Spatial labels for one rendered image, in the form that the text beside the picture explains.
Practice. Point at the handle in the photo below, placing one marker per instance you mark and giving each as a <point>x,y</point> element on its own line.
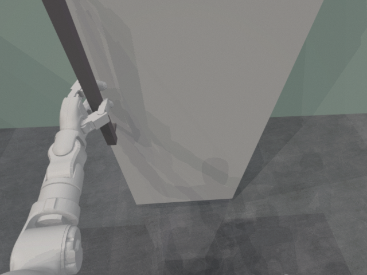
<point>64,26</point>

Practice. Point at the robot left hand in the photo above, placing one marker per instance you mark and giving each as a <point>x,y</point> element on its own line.
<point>73,111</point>

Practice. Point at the left robot forearm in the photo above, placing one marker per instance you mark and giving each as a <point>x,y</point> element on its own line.
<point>58,202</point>

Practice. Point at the fridge door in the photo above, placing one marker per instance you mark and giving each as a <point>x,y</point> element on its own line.
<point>193,83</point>

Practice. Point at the left robot upper arm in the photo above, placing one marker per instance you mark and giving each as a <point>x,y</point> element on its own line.
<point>52,250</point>

